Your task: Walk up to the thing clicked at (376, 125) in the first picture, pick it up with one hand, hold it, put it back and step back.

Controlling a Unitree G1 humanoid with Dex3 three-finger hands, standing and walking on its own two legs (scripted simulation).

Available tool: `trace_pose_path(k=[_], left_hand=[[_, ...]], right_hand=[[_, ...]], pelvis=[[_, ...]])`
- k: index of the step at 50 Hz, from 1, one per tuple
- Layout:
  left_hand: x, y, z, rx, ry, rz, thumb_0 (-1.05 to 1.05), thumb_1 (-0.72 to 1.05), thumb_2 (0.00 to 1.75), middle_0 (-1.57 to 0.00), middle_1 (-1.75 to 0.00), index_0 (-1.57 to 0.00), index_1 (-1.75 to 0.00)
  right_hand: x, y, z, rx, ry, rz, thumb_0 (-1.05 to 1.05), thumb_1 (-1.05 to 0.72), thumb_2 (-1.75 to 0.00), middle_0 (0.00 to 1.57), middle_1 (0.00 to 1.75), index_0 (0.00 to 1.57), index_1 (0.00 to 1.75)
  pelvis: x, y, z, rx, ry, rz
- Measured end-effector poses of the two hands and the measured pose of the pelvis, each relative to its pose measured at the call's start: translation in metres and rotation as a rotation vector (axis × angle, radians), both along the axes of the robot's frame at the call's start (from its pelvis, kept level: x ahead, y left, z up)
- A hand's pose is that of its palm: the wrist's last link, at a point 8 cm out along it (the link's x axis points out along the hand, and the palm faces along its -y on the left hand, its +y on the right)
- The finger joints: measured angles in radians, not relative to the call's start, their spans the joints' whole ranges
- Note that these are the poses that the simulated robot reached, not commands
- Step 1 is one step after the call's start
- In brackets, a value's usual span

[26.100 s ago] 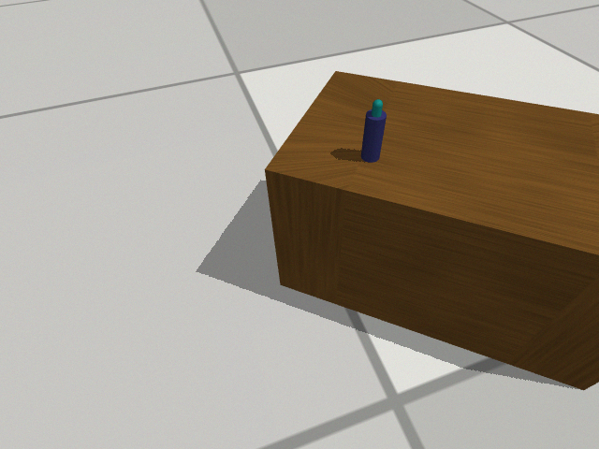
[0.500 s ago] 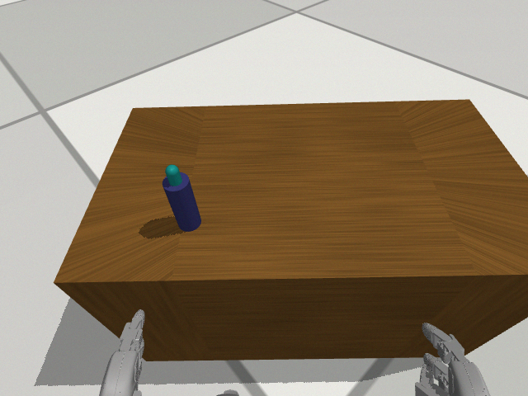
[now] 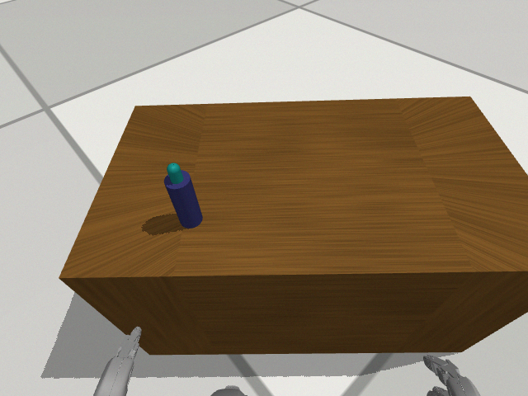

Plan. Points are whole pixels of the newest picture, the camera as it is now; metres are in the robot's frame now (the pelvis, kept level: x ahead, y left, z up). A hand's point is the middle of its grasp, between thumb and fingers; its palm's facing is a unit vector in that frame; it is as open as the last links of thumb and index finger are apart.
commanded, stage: home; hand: left
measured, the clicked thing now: (182, 194) +0.51 +0.21 -0.04
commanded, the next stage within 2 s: stand in 0.18 s
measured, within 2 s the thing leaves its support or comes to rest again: neither
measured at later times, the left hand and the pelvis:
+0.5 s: hand out of the picture +0.05 +0.24 -0.12, palm faces -0.03 -0.94 -0.34, open 15.0 cm; pelvis +0.00 +0.00 +0.04, yaw +0 degrees
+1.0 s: hand out of the picture +0.05 +0.26 -0.11, palm faces -0.02 -0.94 -0.34, open 7.5 cm; pelvis +0.00 +0.01 +0.06, yaw +0 degrees
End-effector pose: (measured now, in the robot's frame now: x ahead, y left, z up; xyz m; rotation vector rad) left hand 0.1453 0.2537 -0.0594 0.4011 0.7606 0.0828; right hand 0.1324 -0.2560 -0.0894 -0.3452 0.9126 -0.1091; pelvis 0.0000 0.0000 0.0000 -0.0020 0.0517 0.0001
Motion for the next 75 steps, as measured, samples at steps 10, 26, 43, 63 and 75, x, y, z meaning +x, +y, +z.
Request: trace_pose_path(k=[10,26,43,63,75], left_hand=[[-0.051,0.04,-0.018,0.035,0.232,0.119,0.0,-0.53,0.06,-0.06,-0.06,-0.05,-0.06],[-0.098,0.034,-0.02,-0.024,0.415,0.209,0.0,-0.17,0.42,-0.17,-0.23,-0.16,-0.23],[-0.099,0.044,-0.009,-0.019,0.452,0.228,0.01,0.8,0.88,-0.21,-0.3,-0.2,-0.3],[-0.087,0.051,-0.01,-0.03,0.471,0.223,0.01,0.91,0.9,-0.21,-0.3,-0.2,-0.3],[-0.081,0.055,-0.009,-0.027,0.474,0.221,0.01,0.91,0.9,-0.21,-0.3,-0.2,-0.3]], right_hand=[[-0.037,-0.035,0.0,-0.019,0.133,-0.089,0.01,-0.9,-0.9,0.2,0.3,0.21,0.3],[-0.07,-0.028,0.009,-0.001,0.279,-0.127,0.01,-0.9,-0.9,0.2,0.3,0.21,0.3],[-0.08,-0.029,0.018,0.0,0.316,-0.156,0.01,-0.9,-0.9,0.2,0.3,0.21,0.3],[-0.076,-0.023,0.023,-0.01,0.332,-0.165,0.01,-0.9,-0.9,0.2,0.3,0.21,0.3],[-0.066,-0.023,0.026,-0.015,0.318,-0.165,0.01,-0.9,-0.9,0.2,0.3,0.21,0.3]], pelvis=[[0.003,-0.001,0.013,0.005,-0.054,-0.003],[0.001,0.0,0.041,-0.004,-0.099,0.006],[-0.003,0.004,0.054,-0.005,-0.121,0.005],[0.004,0.013,0.057,-0.002,-0.113,-0.005],[0.008,0.016,0.058,0.0,-0.105,-0.005]])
